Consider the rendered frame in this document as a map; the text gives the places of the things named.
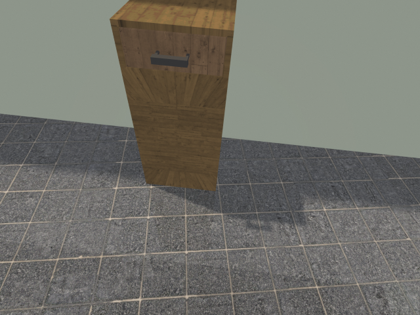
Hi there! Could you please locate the handle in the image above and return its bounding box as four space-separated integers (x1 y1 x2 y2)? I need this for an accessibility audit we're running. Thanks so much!
150 51 190 68

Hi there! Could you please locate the cabinet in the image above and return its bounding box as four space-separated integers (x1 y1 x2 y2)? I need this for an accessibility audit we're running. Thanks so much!
110 0 237 191

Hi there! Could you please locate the drawer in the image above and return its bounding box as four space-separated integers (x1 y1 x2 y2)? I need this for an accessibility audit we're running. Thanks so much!
119 27 227 76

